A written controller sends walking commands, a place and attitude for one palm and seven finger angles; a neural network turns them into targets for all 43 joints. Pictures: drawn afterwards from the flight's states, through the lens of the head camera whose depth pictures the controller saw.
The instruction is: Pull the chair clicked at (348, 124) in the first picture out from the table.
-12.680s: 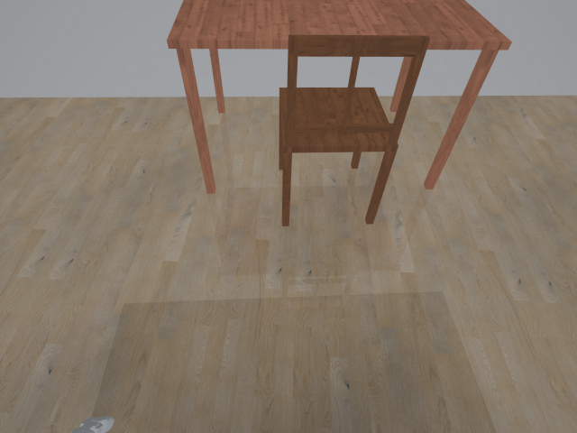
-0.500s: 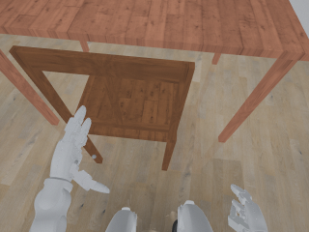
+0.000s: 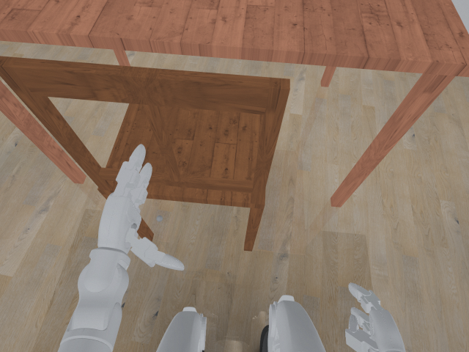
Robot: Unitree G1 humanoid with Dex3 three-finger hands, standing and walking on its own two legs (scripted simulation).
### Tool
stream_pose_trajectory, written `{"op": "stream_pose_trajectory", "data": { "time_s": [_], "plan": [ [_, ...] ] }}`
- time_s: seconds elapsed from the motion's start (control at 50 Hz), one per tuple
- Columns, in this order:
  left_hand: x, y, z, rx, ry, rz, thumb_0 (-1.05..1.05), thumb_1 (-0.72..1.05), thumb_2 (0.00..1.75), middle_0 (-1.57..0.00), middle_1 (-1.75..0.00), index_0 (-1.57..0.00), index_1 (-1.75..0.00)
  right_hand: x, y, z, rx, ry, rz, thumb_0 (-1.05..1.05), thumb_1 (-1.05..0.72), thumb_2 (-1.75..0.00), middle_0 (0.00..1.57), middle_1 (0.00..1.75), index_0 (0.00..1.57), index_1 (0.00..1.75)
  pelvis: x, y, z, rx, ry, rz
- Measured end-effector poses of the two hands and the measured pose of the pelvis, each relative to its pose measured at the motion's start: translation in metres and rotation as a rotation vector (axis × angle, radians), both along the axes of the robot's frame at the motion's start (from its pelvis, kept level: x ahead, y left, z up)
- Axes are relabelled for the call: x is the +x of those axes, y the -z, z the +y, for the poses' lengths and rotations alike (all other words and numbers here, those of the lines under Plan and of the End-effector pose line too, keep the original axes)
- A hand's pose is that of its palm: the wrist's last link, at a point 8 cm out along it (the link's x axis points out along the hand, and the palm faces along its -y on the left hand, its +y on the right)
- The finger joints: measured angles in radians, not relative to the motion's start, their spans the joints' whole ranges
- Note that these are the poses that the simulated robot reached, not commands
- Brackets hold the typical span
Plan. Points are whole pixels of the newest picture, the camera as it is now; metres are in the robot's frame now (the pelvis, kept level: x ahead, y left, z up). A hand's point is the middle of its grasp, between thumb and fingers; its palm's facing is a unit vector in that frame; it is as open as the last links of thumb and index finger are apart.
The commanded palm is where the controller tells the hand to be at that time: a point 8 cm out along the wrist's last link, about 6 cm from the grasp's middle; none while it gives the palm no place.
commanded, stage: aim the fingers beside a spindle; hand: left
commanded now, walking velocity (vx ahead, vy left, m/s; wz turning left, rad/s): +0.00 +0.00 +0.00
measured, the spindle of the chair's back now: (165, 146) +0.48 +0.14 +0.01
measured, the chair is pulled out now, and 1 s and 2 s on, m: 0.00 0.00 0.00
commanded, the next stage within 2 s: push the fingers through the gap in 0.68 s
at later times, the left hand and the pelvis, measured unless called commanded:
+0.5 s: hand (164, 217) +0.33 +0.12 +0.02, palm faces -0.10 -0.99 -0.04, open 17.0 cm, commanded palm +0.31 +0.18 +0.03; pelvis -0.01 +0.00 +0.00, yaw +0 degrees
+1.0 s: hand (163, 210) +0.34 +0.12 +0.02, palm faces -0.10 -0.99 -0.04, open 17.0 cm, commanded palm +0.33 +0.18 +0.03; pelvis -0.01 +0.00 +0.00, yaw +0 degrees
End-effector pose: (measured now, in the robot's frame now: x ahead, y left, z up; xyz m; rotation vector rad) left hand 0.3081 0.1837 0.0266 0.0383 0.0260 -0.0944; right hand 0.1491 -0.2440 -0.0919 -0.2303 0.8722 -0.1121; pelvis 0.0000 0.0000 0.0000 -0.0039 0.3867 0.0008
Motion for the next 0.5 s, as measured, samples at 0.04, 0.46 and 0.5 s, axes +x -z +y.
{"op": "stream_pose_trajectory", "data": {
  "time_s": [0.04, 0.46, 0.5],
  "plan": [
    [0.002, 0.0, -0.003, -0.002, 0.004, -0.008, -0.01, -0.5, 0.3, -0.06, -0.08, -0.06, -0.08, -0.002, 0.002, -0.001, 0.001, 0.003, 0.007, 0.01, -0.9, -0.89, 0.2, 0.3, 0.2, 0.3, -0.001, 0.001, 0.0, 0.0, 0.0, 0.002],
    [0.003, 0.0, -0.004, 0.004, -0.004, -0.012, -0.01, -0.5, 0.3, -0.06, -0.08, -0.06, -0.08, -0.01, 0.007, -0.002, 0.008, 0.01, 0.036, 0.01, -0.9, -0.89, 0.2, 0.3, 0.2, 0.3, -0.005, 0.002, -0.001, 0.004, -0.001, 0.003],
    [0.003, 0.001, -0.007, 0.001, 0.008, -0.008, -0.01, -0.5, 0.3, -0.06, -0.08, -0.06, -0.08, -0.009, 0.006, -0.003, 0.003, 0.008, 0.034, 0.01, -0.9, -0.89, 0.2, 0.3, 0.2, 0.3, -0.005, 0.002, -0.001, 0.004, -0.003, 0.004]
  ]
}}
